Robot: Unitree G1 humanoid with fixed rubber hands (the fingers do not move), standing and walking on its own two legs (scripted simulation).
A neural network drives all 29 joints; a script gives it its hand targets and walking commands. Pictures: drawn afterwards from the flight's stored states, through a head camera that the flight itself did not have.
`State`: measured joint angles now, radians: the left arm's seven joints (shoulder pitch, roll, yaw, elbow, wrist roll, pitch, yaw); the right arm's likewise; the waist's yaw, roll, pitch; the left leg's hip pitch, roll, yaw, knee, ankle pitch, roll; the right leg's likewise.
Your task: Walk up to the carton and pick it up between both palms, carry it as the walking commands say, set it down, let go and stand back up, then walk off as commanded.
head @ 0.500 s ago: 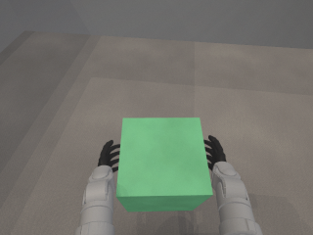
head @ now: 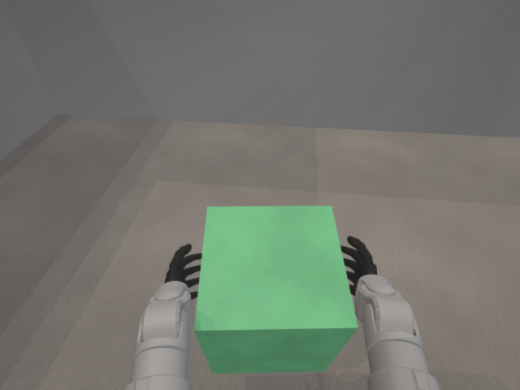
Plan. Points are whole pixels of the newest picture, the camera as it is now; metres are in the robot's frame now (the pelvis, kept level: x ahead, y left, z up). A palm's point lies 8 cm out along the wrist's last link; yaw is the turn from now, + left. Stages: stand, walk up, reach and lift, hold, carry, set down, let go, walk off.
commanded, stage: reach and lift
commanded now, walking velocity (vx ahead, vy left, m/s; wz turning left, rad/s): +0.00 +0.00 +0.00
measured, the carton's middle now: (269, 293) +0.32 +0.01 -0.03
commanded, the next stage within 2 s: hold in 1.04 s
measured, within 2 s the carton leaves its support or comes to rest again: neither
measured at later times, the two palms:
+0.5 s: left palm (179, 278) +0.30 +0.15 +0.05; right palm (371, 275) +0.30 -0.15 +0.06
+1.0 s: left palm (179, 285) +0.29 +0.15 +0.05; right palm (373, 279) +0.30 -0.15 +0.05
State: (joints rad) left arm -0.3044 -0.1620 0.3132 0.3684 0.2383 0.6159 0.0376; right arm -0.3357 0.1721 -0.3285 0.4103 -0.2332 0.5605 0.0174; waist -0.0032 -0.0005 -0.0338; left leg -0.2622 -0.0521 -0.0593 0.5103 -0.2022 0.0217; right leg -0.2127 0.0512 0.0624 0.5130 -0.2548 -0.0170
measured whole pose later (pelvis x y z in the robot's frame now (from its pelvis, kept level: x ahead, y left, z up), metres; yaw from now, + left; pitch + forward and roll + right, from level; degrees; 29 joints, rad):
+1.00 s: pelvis +0.01 +0.00 +0.01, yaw +0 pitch -6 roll +0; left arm -0.23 -0.14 0.21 0.22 0.22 0.77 0.04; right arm -0.26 0.15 -0.23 0.24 -0.23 0.74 0.02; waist 0.00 0.00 0.01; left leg -0.10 -0.05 -0.06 0.37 -0.16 0.02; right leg -0.05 0.05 0.08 0.39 -0.22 -0.02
